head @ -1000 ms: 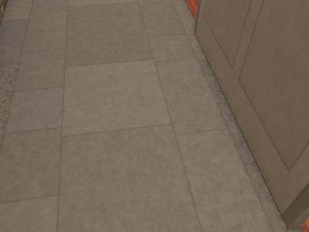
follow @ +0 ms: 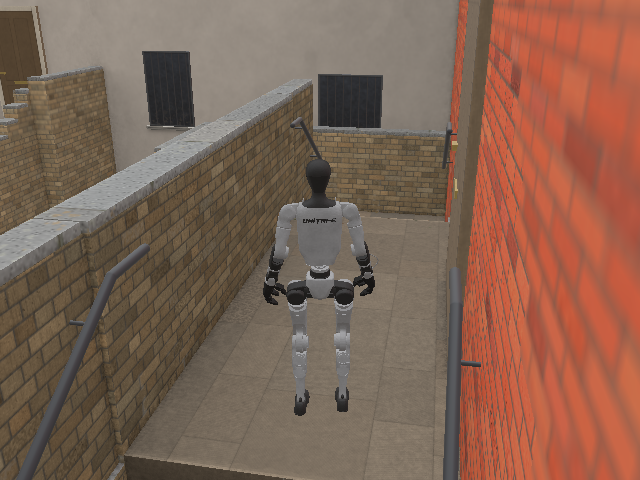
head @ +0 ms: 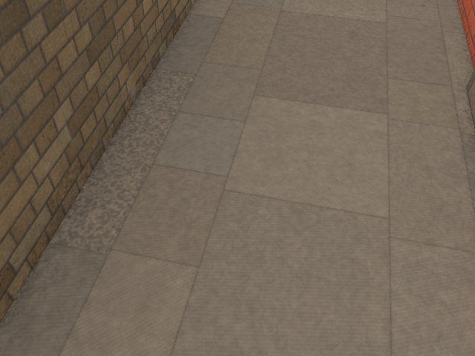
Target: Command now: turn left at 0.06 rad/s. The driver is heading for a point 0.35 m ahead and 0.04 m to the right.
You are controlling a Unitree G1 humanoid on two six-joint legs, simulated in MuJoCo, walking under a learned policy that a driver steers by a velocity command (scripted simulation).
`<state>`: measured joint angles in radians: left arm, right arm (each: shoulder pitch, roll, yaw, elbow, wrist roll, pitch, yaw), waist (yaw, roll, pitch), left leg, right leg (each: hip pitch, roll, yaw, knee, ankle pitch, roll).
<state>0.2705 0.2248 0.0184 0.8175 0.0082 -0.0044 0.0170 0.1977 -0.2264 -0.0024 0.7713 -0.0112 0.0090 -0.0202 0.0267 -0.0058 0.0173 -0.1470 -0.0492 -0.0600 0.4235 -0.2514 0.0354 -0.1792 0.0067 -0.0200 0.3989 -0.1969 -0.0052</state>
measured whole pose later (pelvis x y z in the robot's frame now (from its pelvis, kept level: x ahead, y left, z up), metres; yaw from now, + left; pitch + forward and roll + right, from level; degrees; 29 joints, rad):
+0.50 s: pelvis +0.00 +0.00 +0.00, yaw +0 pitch -2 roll +0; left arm 0.23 0.21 0.01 1.03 0.00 0.00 0.03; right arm 0.27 -0.23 -0.01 0.97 -0.01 0.00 -0.03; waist 0.01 0.00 0.03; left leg -0.12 -0.06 -0.05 0.38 -0.22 0.04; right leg -0.17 0.00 0.00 0.37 -0.18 0.00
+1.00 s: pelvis +0.00 +0.00 +0.00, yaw -1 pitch -1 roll +0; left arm 0.26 0.16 -0.01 1.14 0.00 -0.01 0.04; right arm 0.30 -0.18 0.00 1.09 -0.01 0.00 -0.04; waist 0.00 0.01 0.03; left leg -0.12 -0.05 -0.05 0.38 -0.23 0.03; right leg -0.17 0.01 0.00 0.38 -0.18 -0.01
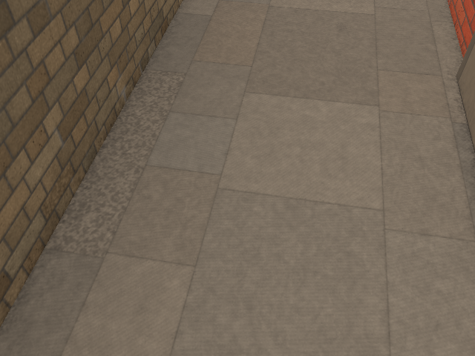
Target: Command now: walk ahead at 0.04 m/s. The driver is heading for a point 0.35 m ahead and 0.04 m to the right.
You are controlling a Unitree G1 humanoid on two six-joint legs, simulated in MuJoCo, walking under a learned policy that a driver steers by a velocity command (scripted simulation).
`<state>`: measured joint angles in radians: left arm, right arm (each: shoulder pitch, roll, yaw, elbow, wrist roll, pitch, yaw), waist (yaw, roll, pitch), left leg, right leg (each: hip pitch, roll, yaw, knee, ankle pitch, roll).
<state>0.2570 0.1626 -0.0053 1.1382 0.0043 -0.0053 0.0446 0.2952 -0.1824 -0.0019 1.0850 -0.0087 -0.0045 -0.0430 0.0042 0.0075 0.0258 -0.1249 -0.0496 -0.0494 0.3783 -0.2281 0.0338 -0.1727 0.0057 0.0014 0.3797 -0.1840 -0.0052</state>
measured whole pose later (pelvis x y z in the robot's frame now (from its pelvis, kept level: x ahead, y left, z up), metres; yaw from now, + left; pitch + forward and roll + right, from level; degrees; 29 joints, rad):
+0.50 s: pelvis +0.12 -0.05 +0.00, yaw +0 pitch +1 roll +1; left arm 0.41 0.15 0.02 1.08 0.02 -0.09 0.02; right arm 0.24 -0.21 -0.05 1.04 -0.04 -0.05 0.00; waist 0.01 0.03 0.02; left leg -0.46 0.00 0.04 0.97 -0.33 0.04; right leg -0.06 0.05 -0.05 0.32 -0.28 -0.08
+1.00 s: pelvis +0.23 -0.04 -0.01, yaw -1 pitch -2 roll +1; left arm 0.29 0.12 -0.01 1.11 0.03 0.01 0.04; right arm 0.26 -0.15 -0.01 1.10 0.00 0.00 -0.04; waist 0.00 -0.01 0.03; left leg -0.25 -0.07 0.10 0.43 -0.16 0.09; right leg -0.21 -0.03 0.01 0.52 -0.27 -0.01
